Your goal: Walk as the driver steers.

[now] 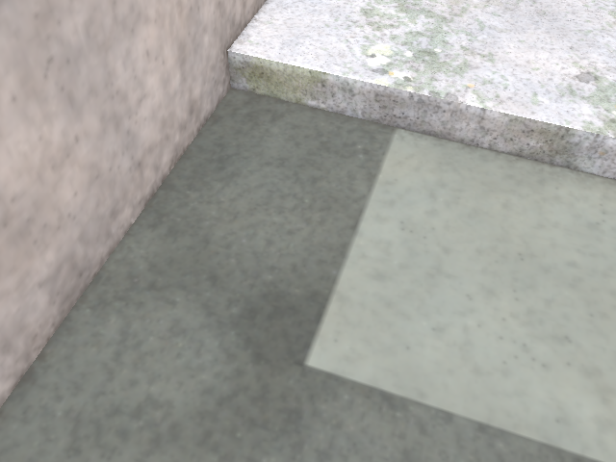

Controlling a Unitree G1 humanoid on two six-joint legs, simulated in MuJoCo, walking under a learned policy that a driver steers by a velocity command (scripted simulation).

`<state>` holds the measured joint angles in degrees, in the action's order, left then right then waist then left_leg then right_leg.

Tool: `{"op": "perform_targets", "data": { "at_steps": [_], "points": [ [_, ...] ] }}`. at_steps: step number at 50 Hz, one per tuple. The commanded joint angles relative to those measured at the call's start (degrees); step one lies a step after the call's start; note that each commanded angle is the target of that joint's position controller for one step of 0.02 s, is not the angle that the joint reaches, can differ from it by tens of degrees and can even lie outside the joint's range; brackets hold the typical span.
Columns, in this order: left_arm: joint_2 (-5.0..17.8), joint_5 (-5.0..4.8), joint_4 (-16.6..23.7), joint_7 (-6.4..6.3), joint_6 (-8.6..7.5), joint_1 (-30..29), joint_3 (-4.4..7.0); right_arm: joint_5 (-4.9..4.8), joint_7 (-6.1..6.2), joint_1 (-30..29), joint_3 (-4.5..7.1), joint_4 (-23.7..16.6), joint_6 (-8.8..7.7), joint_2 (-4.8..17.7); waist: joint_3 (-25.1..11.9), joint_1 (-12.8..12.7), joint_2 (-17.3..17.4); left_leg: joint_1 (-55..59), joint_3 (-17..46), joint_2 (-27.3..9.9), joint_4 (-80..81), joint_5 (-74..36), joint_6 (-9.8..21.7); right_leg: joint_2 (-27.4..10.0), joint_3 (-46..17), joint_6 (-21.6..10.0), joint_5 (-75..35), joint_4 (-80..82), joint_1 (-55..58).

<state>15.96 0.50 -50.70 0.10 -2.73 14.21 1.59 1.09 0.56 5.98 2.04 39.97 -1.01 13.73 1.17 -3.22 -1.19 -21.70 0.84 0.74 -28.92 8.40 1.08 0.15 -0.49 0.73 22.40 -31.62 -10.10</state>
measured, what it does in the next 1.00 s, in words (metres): steps on the spot, turning right: left foot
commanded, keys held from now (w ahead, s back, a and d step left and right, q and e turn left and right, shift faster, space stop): no key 0.06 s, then e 0.58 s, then no key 0.36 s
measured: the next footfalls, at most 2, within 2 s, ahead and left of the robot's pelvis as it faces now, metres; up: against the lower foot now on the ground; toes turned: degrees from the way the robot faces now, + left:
left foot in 0.98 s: +0.08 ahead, +0.07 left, +0.00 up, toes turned -23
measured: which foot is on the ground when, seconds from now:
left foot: down 0.00-0.44, up 0.46-0.96, down 0.98-1.00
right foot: down 0.00-1.00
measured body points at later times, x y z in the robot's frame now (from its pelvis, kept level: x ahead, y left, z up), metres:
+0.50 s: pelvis -0.02 -0.04 -0.01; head +0.00 -0.08 +0.44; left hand +0.12 +0.24 -0.11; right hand +0.09 -0.35 -0.13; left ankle +0.06 +0.11 -0.71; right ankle -0.04 -0.13 -0.73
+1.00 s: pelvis +0.00 -0.05 +0.01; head +0.02 -0.06 +0.46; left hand +0.22 +0.16 -0.11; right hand +0.01 -0.36 -0.11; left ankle +0.05 +0.09 -0.73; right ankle -0.04 -0.13 -0.73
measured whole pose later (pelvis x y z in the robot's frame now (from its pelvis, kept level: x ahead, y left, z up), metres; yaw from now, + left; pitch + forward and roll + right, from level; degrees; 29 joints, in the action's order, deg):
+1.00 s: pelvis +0.00 -0.05 +0.01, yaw -21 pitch +0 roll +0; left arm 15.3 0.2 -46.2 -1.1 1.2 8.7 1.9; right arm -0.2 1.3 6.9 4.1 51.2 -1.0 16.9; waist 2.2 -0.2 0.7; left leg -11.9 2.9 -1.3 -25.6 11.5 -2.8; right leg 6.5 -7.3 -3.5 13.6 -26.4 -12.2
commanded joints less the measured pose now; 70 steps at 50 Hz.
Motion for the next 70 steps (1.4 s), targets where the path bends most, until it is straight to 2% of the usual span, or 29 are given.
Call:
{"op": "perform_targets", "data": {
  "at_steps": [1, 3, 4, 7, 11, 13, 14, 15, 17, 20, 21, 22, 23, 24, 25, 27, 28, 30, 36, 42, 47, 49, 50, 51, 52, 53, 57, 63, 70],
  "points": [
    [4.04, 0.09, 1.60, -0.74, 1.69, 3.69, 0.45, -0.28, -0.35, 0.99, 1.17, -1.90, 0.61, 5.54, -9.99, 0.55, 8.73, 16.50, 15.45, -13.28, 3.98, -20.70, 10.11, -2.95, -1.58, 1.42, -1.52, 1.18, -6.96],
    [5.76, 0.63, 1.07, -1.03, 3.28, 3.64, 0.68, -0.57, -0.85, -3.23, 1.60, -2.75, 0.59, 6.99, -5.01, -0.01, 6.54, 8.59, 9.81, -7.93, 4.86, -5.02, 5.23, -2.98, -1.42, 0.48, -7.50, 6.61, -3.81],
    [6.27, 0.32, 0.43, -1.01, 3.44, 3.11, 0.75, -0.36, -0.94, -3.14, 1.51, -2.54, 0.35, 6.39, -3.06, 0.90, 4.61, 9.40, 7.14, -5.82, 4.05, -4.38, 3.60, -2.85, -1.53, -0.20, -7.26, 6.44, -5.41],
    [7.68, -0.44, 1.17, -1.45, 3.10, -0.02, 1.11, -0.49, 0.05, -0.77, 2.62, -1.07, -0.47, 8.72, -4.86, 2.59, 3.14, 15.78, 5.70, -6.33, 0.35, -19.42, 3.99, -2.95, -3.06, -0.82, -15.44, 4.78, -6.68],
    [6.33, -1.18, 2.96, -1.76, 3.37, -1.56, 1.58, -0.61, 2.23, 3.57, 3.83, 0.66, 1.07, 10.29, -10.11, 3.72, 6.38, 22.05, 10.59, -14.58, 0.95, -33.26, 10.25, -0.99, -1.80, 0.63, -10.87, -5.95, -10.85],
    [5.75, -1.24, 3.68, -1.53, 4.63, -2.33, 2.04, -0.38, 2.89, 3.26, 4.01, 0.82, 1.63, 10.41, -9.70, 4.19, 11.22, 19.91, 15.48, -21.33, 5.41, -31.29, 14.64, -0.22, -0.14, 1.34, 9.15, -18.60, -13.86],
    [6.56, -1.40, 4.18, -1.37, 5.31, -3.30, 2.56, 0.06, 3.03, 3.50, 4.12, 0.77, 1.47, 10.88, -8.74, 5.12, 10.44, 17.60, 16.91, -24.02, 8.11, -28.74, 16.62, -1.24, -1.11, 1.67, 15.71, -27.64, -15.92],
    [6.35, -1.73, 4.40, -1.34, 5.97, -2.91, 2.88, 0.12, 3.06, 1.42, 4.18, 0.70, 1.22, 11.20, -7.27, 3.68, 8.41, 14.39, 14.82, -23.66, 9.67, -23.00, 15.98, -2.82, -2.03, 1.71, 15.84, -29.98, -16.18],
    [5.41, -1.70, 3.85, -1.46, 6.91, -0.50, 2.87, -0.59, 2.92, -5.36, 4.38, 0.24, 0.80, 11.39, -5.00, 0.63, 8.43, 7.24, 7.58, -19.46, 11.72, -12.96, 11.62, -4.61, -1.57, 1.09, 9.45, -22.31, -10.65],
    [5.98, -1.13, 2.77, -0.24, 6.95, 3.52, 3.56, -1.63, 2.48, -7.31, 4.51, 1.41, 1.51, 11.48, -6.53, -1.39, 9.20, 4.60, 0.08, -16.25, 8.69, -8.64, 8.51, -2.58, 3.05, -0.54, -3.50, -8.90, -1.08],
    [6.30, -0.99, 2.12, 0.29, 6.90, 5.60, 3.94, -2.34, 2.47, -7.04, 4.43, 2.00, 1.87, 10.94, -6.52, -2.11, 7.98, 3.58, -2.19, -15.11, 5.33, -3.74, 6.49, -1.00, 4.47, -1.98, -8.00, -2.33, 1.97],
    [7.30, -0.55, 2.04, 0.53, 6.76, 6.36, 4.41, -2.57, 2.36, -4.14, 4.08, 3.44, 2.37, 8.80, -4.26, -1.54, 2.43, -0.84, -5.91, -12.10, -2.42, 5.40, 2.53, -0.91, 1.19, -4.22, -10.87, 3.92, 4.45],
    [13.94, -0.31, 4.37, -0.47, 6.48, 5.51, 5.75, -0.68, 2.12, -0.91, 3.30, 3.29, 3.02, 5.81, -0.97, 0.79, -15.62, -14.43, -11.49, -4.46, -20.14, 24.20, -4.17, -15.39, -21.27, -10.70, -21.67, 12.93, 6.60],
    [17.77, 2.37, 6.99, -0.10, 5.03, 3.61, 5.62, -0.45, 2.62, -8.16, 3.69, -0.02, 2.78, 7.10, -0.62, -0.97, -15.73, -16.73, -0.69, 0.49, -30.27, 31.24, -4.26, -22.32, -33.66, -19.65, -22.70, 17.73, -2.92],
    [16.59, 3.01, 7.84, -0.07, 3.50, 0.22, 5.52, -1.09, 3.00, -8.95, 4.21, -0.23, 2.73, 8.94, 0.13, 0.30, -10.42, -16.56, 2.66, -0.76, -34.78, 26.67, -3.28, -20.08, -30.53, -18.86, -14.80, 19.05, -4.51],
    [13.16, 0.23, 8.75, -0.89, 2.39, -5.14, 4.87, -0.88, 3.68, -5.22, 5.37, 2.81, 2.59, 11.02, 1.05, 3.29, -5.73, -16.80, 3.82, -2.53, -34.43, 16.07, -2.67, -14.33, -23.31, -11.75, -6.74, 17.71, -3.07],
    [11.64, -0.55, 9.04, -1.27, 2.30, -5.84, 4.29, -0.55, 3.86, -4.21, 5.51, 3.58, 2.48, 11.00, 0.61, 3.52, -6.14, -16.31, 3.88, -2.44, -34.74, 13.14, -3.24, -13.00, -21.48, -10.62, -10.11, 16.97, -2.28],
    [9.90, -0.69, 9.03, -1.80, 2.30, -3.47, 3.67, -0.91, 3.45, -3.52, 5.40, 3.92, 1.90, 9.91, -2.15, 3.32, -5.63, -14.91, 4.16, -1.49, -35.29, 9.95, -4.03, -11.73, -19.79, -10.59, -17.19, 15.78, 1.10],
    [9.23, -0.65, 8.79, -2.60, 2.62, -0.08, 3.51, -1.58, 2.91, -3.81, 4.65, 4.74, 1.13, 8.51, -3.96, 1.53, -6.12, -14.30, 4.72, -1.85, -24.65, 7.74, -6.22, -11.55, -19.76, -11.65, -22.03, 14.62, 9.34],
    [9.51, 0.04, 8.38, -1.90, 3.16, -2.40, 3.33, -1.86, 1.90, -3.53, 3.96, 5.80, 0.41, 8.63, -2.15, 0.47, -6.84, -4.05, 3.25, -2.61, -13.70, 10.74, -6.45, -10.72, -19.92, -13.26, -22.70, 14.04, 4.28],
    [8.28, -0.46, 7.61, -1.39, 3.66, -5.68, 2.58, -1.95, 1.04, -0.63, 3.33, 7.76, -0.50, 8.18, -3.11, 2.25, -5.56, 5.34, 1.83, -1.85, -0.82, 7.80, -4.89, -9.68, -20.50, -12.83, -31.21, 10.59, 3.37],
    [7.31, -0.79, 6.68, -1.38, 3.47, -4.80, 2.14, -0.93, 0.52, 2.01, 3.10, 9.12, -1.07, 8.89, -3.91, 3.88, -2.94, 14.34, 3.20, -3.43, 10.59, -8.24, -2.83, -7.27, -19.30, -9.33, -30.43, 9.35, 0.81],
    [6.26, 0.24, 6.48, -1.29, 2.94, -3.27, 1.80, -0.16, 0.63, 3.26, 3.42, 9.30, -1.12, 11.75, -5.90, 2.86, 1.48, 19.80, 7.40, -8.77, 9.06, -20.00, -0.80, -4.64, -16.17, -6.75, -24.75, 6.55, -2.00],
    [5.99, 0.54, 5.95, -0.97, 2.56, -0.29, 2.00, -0.30, 0.53, 1.38, 3.84, 9.60, -0.85, 14.35, -6.06, -0.65, 8.86, 20.14, 9.33, -11.30, 5.86, -25.77, 3.18, 0.75, -11.19, -4.61, -13.29, 5.33, -4.11],
    [5.59, 0.71, 5.37, -1.01, 2.62, -1.25, 1.70, -0.44, 0.24, -0.62, 2.99, 9.30, -0.71, 10.98, -6.37, 0.29, 9.36, 16.88, 10.38, -12.07, 7.37, -17.81, 5.78, 1.49, -9.26, -2.77, -9.10, 6.24, -2.06],
    [6.51, 0.62, 5.36, -1.10, 2.81, -3.51, 1.92, -0.45, -0.03, -1.69, 2.47, 9.34, -0.80, 9.33, -5.10, 1.12, 8.32, 15.22, 9.86, -10.48, 8.38, -10.98, 5.12, 1.28, -9.03, -2.13, -10.45, 6.58, -1.23],
    [6.87, 0.18, 4.81, -1.47, 3.88, -5.22, 2.20, -0.58, -0.02, -0.44, 1.94, 11.23, -1.73, 9.94, -3.27, 2.54, 5.60, 13.09, 6.34, -6.43, 7.55, -6.25, 1.43, 0.22, -10.21, -3.07, -19.05, 7.35, 0.47],
    [6.19, -0.01, 2.05, -1.46, 3.40, -4.67, 2.16, -0.83, 0.57, 0.19, 1.16, 13.33, -1.13, 9.49, -1.88, 3.37, 1.88, 13.53, 4.97, -4.58, 6.44, -4.55, 1.01, 0.11, -10.39, -2.79, -20.33, 8.34, 0.02],
    [6.30, -0.09, -0.94, -1.83, 3.10, -4.02, 2.00, -0.79, 0.49, 0.15, 0.50, 15.42, -0.76, 9.12, -0.95, 3.46, 0.84, 13.05, 4.42, -3.49, 6.71, -2.70, 0.90, 0.00, -10.10, -2.30, -19.84, 8.90, 0.34]
  ]
}}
